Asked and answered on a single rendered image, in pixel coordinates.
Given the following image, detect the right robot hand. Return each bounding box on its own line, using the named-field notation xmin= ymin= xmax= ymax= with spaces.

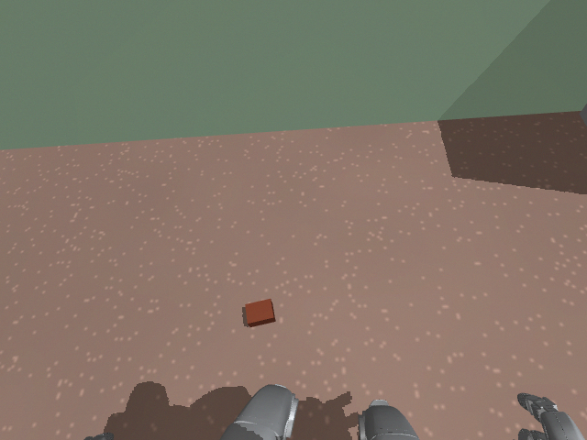
xmin=517 ymin=393 xmax=585 ymax=440

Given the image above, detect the small box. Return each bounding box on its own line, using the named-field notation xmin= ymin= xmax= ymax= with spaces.
xmin=245 ymin=299 xmax=276 ymax=327

